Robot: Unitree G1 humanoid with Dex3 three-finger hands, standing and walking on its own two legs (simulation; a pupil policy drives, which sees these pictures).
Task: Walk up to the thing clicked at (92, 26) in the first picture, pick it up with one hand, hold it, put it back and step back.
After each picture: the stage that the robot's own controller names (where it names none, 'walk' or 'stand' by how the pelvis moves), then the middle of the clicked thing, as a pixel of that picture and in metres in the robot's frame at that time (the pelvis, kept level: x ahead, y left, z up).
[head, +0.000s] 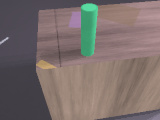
stand; (88, 32) +0.64 -0.02 +0.05
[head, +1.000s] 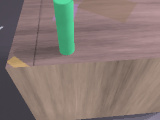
sink last; (65, 28) +0.58 +0.08 +0.08
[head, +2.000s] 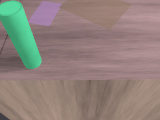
rise first; (23, 40) +0.47 +0.21 +0.09
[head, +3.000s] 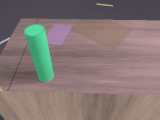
stand; (41, 56) +0.49 +0.18 +0.05
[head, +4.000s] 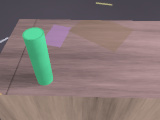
stand; (40, 59) +0.47 +0.18 +0.05
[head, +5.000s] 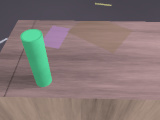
stand; (38, 61) +0.46 +0.18 +0.05
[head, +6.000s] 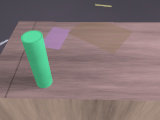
stand; (39, 62) +0.46 +0.18 +0.05
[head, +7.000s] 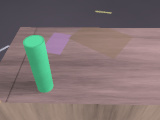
rise first; (40, 66) +0.45 +0.18 +0.05
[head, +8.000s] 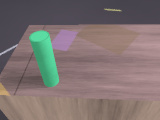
go down; (46, 61) +0.47 +0.18 +0.05
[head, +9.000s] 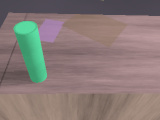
go down; (33, 55) +0.47 +0.17 +0.06
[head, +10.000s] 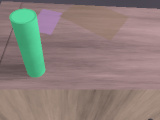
go down; (31, 48) +0.47 +0.16 +0.09
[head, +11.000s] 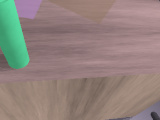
close in; (9, 35) +0.47 +0.18 +0.12
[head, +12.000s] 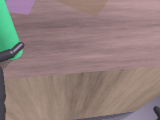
close; out of the picture +0.50 +0.19 +0.13
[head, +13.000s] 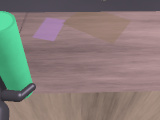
lift; (12, 64) +0.33 +0.18 +0.19
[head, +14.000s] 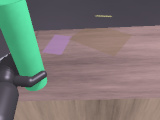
lift; (24, 49) +0.34 +0.16 +0.25
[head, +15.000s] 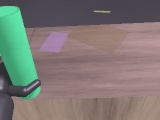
hold; (18, 58) +0.33 +0.17 +0.22
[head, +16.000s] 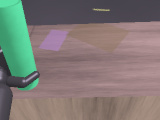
crouch; (17, 50) +0.35 +0.17 +0.23
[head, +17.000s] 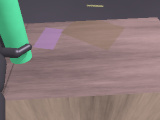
crouch; (10, 22) +0.44 +0.19 +0.25
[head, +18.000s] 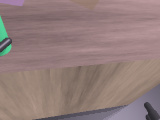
lower; out of the picture +0.51 +0.21 +0.14
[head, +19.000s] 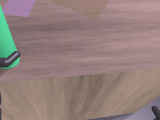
lower; out of the picture +0.48 +0.20 +0.13
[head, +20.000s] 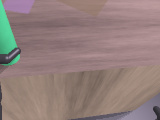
lower; out of the picture +0.48 +0.20 +0.13
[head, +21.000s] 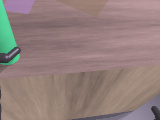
lower; out of the picture +0.49 +0.20 +0.13
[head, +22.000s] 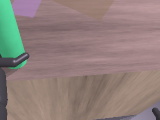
draw back; (5, 33) +0.47 +0.19 +0.13
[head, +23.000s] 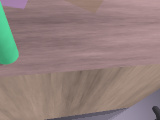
rise; out of the picture +0.47 +0.19 +0.13
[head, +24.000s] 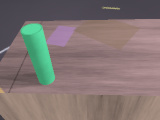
sink last; (40, 57) +0.46 +0.19 +0.10
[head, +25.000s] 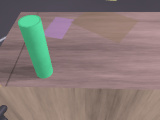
stand; (38, 50) +0.47 +0.19 +0.10
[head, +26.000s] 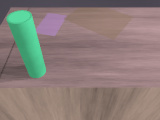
stand; (29, 48) +0.46 +0.19 +0.11
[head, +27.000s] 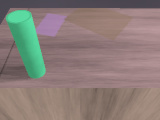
stand; (29, 48) +0.46 +0.19 +0.12
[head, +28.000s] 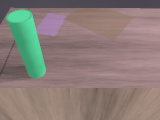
stand; (29, 48) +0.46 +0.19 +0.12
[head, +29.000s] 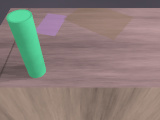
stand; (29, 48) +0.46 +0.19 +0.12
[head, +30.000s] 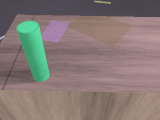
stand; (35, 54) +0.47 +0.19 +0.07
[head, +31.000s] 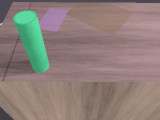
walk; (34, 45) +0.49 +0.18 +0.06
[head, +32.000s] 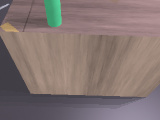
walk; (52, 0) +0.72 +0.14 +0.08
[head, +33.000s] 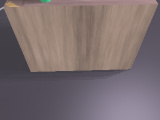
stand; out of the picture +1.05 +0.24 +0.08
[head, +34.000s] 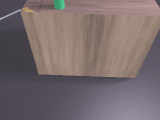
stand; out of the picture +1.08 +0.16 +0.05
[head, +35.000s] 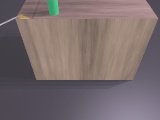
stand; out of the picture +1.07 +0.19 +0.04
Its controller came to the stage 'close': yes
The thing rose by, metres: 0.21
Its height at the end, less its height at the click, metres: +0.00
